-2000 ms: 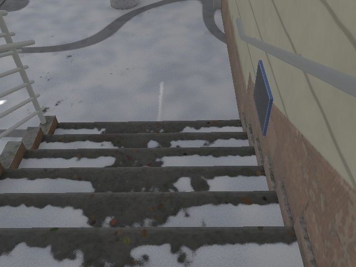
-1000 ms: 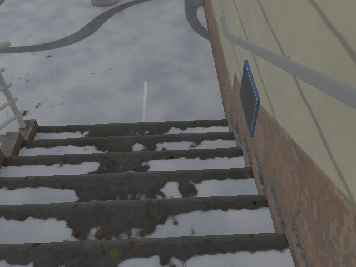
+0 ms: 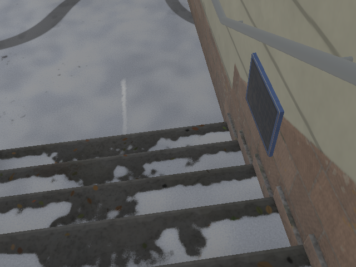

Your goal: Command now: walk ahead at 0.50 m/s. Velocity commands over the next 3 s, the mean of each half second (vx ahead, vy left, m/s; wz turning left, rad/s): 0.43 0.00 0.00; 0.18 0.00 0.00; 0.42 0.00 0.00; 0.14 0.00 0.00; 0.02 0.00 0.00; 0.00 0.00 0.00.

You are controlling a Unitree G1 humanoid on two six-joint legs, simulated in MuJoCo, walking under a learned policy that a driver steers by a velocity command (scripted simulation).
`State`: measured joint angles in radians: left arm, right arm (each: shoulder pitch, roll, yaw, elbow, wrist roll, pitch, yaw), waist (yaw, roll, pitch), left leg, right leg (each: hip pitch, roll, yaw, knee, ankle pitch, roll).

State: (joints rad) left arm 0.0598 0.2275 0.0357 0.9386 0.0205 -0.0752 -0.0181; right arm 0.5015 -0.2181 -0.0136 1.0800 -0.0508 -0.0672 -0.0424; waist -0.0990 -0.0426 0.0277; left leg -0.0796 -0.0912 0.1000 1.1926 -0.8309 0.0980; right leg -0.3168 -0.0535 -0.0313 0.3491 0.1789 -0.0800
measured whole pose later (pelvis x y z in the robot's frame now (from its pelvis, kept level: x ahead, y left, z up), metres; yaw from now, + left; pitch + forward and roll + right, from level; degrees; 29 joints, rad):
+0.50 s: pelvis +0.27 +0.02 -0.11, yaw -1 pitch +0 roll -4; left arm 0.49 0.17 0.01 1.04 0.02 -0.08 0.04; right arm 0.07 -0.23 -0.04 0.93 -0.02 -0.04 0.03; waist 0.11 0.07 0.02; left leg -0.45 0.06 0.01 0.40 0.43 0.04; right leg -0.13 0.09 -0.08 0.94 -0.80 -0.05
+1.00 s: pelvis +0.41 +0.03 -0.18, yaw -1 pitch +0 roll +2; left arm 0.19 0.18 0.00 0.96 0.01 0.01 0.02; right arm 0.45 -0.22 -0.01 0.99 -0.03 -0.03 -0.01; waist -0.05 -0.02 -0.05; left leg -0.22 -0.08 0.10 0.48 -0.26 0.11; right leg -0.37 -0.03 0.01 0.71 -0.37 -0.01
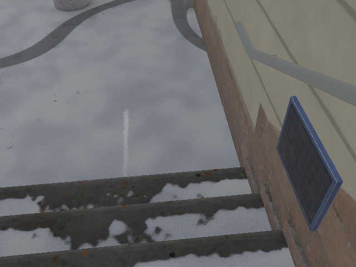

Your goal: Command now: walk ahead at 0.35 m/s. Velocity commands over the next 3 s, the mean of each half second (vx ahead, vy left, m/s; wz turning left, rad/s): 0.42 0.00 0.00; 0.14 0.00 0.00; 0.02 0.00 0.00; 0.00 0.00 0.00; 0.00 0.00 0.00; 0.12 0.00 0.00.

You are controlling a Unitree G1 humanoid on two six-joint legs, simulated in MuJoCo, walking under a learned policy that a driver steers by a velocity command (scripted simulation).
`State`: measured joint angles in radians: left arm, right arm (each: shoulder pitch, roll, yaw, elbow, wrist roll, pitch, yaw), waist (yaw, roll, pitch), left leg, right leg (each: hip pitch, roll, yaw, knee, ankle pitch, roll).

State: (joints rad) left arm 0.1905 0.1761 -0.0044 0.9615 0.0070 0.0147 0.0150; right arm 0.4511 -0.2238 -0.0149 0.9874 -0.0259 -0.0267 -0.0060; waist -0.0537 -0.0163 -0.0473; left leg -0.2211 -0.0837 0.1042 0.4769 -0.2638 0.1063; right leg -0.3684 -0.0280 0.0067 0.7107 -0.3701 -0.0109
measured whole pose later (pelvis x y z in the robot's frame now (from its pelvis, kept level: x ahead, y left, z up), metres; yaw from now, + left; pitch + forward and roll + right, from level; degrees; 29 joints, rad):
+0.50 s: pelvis +0.20 +0.02 -0.07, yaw +0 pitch +1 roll -3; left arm 0.52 0.19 0.02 1.00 0.01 -0.08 0.05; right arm 0.04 -0.25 -0.05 0.88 -0.03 -0.03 0.04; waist 0.12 0.06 0.01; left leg -0.51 0.06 -0.01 0.47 0.39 0.04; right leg -0.07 0.06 -0.02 0.81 -0.75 -0.02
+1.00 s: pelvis +0.35 +0.05 -0.15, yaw +0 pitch -2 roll +1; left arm 0.24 0.16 -0.01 1.03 0.01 0.03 0.02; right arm 0.35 -0.17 0.03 1.01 -0.03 -0.02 -0.01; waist -0.04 -0.01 -0.01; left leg -0.20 -0.07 0.10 0.51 -0.29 0.08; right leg -0.28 -0.04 0.03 0.59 -0.30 0.02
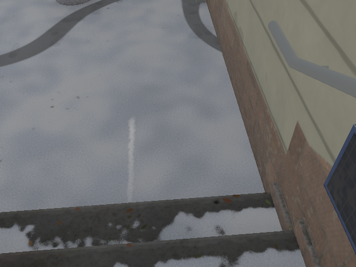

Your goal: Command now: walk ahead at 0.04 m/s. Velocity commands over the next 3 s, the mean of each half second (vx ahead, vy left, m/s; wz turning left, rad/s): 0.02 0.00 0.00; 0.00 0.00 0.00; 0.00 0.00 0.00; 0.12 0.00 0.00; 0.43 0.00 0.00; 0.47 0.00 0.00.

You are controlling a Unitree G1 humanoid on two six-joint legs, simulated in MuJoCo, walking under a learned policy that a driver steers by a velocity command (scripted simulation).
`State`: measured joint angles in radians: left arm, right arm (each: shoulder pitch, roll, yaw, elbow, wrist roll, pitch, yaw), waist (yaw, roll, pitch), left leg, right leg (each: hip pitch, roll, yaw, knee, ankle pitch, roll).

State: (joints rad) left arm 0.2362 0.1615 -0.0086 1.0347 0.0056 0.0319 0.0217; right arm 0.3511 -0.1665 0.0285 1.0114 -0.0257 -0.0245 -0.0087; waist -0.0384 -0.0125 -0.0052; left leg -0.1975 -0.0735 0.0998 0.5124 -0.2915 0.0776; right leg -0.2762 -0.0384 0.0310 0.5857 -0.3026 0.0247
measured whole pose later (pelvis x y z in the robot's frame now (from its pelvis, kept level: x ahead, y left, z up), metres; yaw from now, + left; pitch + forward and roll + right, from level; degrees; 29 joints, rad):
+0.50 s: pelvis +0.02 +0.00 +0.01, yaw +1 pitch -1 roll +0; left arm 0.30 0.15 -0.02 1.11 -0.01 0.01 0.02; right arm 0.32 -0.17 0.01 1.07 -0.01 -0.01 -0.02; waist -0.02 0.00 0.01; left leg -0.13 -0.05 0.06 0.40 -0.25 0.07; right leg -0.18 -0.02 -0.01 0.43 -0.23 0.01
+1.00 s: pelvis +0.02 +0.01 +0.01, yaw +1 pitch +0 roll +0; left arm 0.29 0.14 -0.02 1.12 0.00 0.02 0.02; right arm 0.34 -0.13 0.02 1.12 -0.01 -0.01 -0.01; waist -0.02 -0.02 0.01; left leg -0.11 -0.08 0.06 0.33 -0.22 0.09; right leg -0.18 -0.05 0.00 0.40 -0.22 0.04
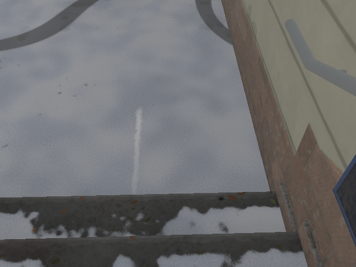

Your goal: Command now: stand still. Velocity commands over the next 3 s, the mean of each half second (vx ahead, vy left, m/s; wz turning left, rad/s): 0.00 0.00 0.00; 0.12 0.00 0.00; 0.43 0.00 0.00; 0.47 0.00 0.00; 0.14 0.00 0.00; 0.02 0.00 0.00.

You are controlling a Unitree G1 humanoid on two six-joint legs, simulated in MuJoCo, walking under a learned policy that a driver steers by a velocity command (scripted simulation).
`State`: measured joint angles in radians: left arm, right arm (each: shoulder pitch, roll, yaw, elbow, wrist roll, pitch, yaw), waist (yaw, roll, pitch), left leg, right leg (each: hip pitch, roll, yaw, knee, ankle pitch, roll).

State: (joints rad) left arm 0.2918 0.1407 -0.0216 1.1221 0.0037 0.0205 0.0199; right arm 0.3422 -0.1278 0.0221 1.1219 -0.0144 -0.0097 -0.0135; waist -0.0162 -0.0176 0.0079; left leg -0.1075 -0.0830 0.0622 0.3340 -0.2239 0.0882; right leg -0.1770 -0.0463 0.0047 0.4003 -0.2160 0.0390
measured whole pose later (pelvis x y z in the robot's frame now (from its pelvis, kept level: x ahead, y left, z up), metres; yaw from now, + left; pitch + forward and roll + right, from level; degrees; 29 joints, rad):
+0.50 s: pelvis +0.00 +0.00 +0.00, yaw +0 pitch +0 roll +0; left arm 0.31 0.13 -0.02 1.14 0.01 0.02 0.02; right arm 0.33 -0.13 0.01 1.12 -0.02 -0.01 -0.01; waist -0.01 -0.01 0.01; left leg -0.12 -0.08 0.06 0.35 -0.24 0.09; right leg -0.18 -0.04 0.01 0.40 -0.22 0.04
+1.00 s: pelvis +0.05 -0.02 -0.01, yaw -1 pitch +0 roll +2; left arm 0.32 0.17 0.02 1.12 0.03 0.00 0.01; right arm 0.46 -0.20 -0.06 1.13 -0.04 -0.03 -0.01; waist -0.05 0.01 -0.02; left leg -0.06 -0.09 0.07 0.40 -0.34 0.10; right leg -0.35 -0.04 -0.05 0.80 -0.36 -0.05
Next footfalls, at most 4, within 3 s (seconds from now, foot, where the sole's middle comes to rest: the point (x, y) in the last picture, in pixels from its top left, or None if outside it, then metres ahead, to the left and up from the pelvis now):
1.16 right None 0.18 -0.19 -0.85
1.70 left None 0.58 -0.18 -1.08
1.92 right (246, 236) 0.79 -0.33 -1.08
2.46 left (190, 220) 0.96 -0.07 -1.23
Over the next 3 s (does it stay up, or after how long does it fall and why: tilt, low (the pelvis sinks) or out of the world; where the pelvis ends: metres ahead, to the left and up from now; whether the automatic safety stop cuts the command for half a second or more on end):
stays up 0.94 -0.11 -0.46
